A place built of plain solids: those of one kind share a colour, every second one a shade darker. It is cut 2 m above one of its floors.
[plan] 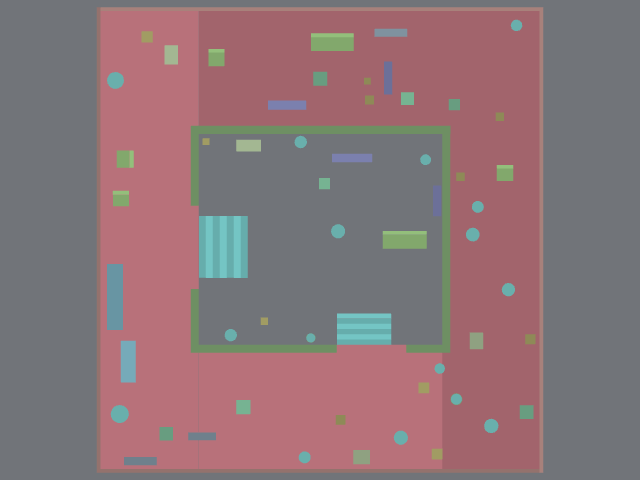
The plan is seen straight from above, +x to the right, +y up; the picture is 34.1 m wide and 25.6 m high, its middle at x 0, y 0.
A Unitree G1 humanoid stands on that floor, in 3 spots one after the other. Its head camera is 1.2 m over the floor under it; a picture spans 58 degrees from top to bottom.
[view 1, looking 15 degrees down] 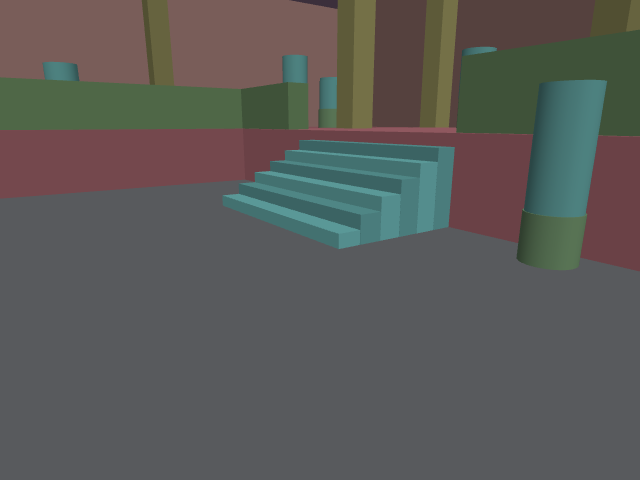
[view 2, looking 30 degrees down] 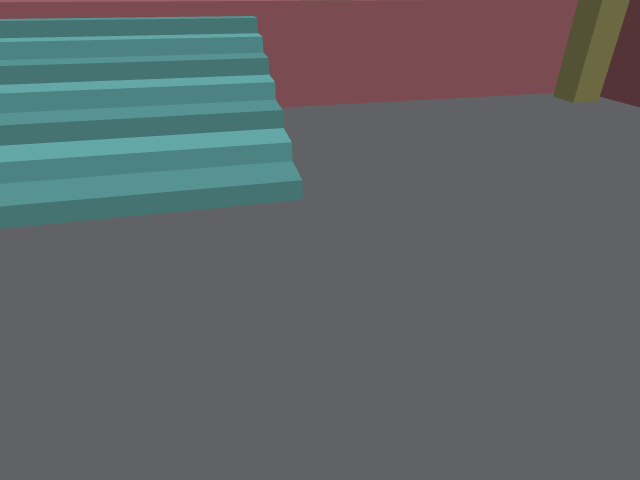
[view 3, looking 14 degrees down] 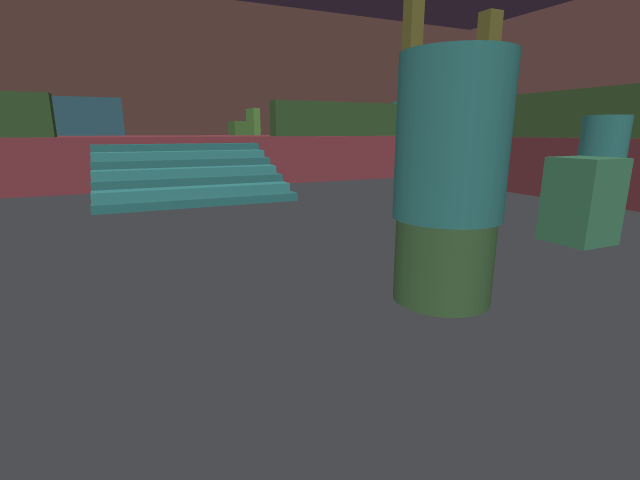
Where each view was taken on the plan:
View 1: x -2.37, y -1.40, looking -35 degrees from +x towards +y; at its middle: tread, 4.55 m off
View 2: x -1.29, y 0.81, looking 167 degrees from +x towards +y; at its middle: ground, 2.40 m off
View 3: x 3.32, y -1.62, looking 155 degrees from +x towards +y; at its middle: ground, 4.96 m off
